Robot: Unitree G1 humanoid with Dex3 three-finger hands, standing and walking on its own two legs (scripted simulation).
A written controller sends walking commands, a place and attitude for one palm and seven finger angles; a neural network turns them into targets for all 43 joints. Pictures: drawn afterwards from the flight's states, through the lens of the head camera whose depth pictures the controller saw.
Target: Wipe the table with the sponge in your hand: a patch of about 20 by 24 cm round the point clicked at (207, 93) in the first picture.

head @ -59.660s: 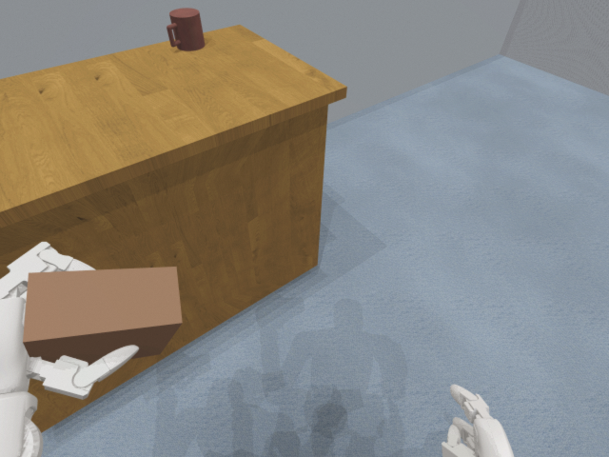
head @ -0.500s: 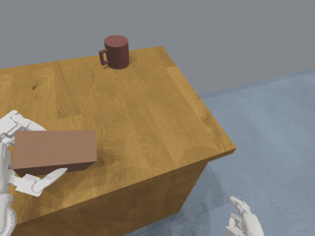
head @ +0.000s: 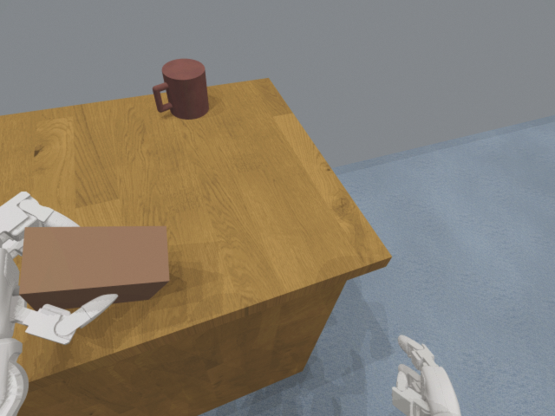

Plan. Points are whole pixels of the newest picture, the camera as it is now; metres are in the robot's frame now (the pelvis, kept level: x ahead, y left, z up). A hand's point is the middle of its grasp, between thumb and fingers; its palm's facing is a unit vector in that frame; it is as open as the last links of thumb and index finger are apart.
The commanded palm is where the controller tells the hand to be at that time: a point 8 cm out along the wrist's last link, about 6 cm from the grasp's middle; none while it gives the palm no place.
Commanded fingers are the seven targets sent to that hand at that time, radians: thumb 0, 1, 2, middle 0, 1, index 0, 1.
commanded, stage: shuffle to correct the standing spot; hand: left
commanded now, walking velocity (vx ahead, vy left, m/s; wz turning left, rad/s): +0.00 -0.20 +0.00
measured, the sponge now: (119, 269) +0.24 +0.21 +0.13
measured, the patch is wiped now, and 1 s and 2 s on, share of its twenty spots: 0.00 0.00 0.00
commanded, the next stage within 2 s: none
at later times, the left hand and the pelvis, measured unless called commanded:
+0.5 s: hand (128, 267) +0.23 +0.19 +0.16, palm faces +0.37 -0.87 -0.34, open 9.9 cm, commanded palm +0.17 +0.23 +0.17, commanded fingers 0.00 0.10 1.30 -1.20 -1.60 -1.20 -1.60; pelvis +0.01 -0.05 -0.01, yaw +0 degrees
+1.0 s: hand (130, 261) +0.23 +0.19 +0.16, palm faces +0.38 -0.85 -0.38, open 9.9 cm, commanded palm +0.18 +0.22 +0.17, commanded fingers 0.00 0.10 1.30 -1.20 -1.60 -1.20 -1.60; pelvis +0.02 -0.06 -0.01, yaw +1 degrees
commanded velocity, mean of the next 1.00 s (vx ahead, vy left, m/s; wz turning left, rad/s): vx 0.00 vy -0.20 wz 0.00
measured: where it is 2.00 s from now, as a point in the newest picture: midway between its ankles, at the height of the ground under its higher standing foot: outside the picture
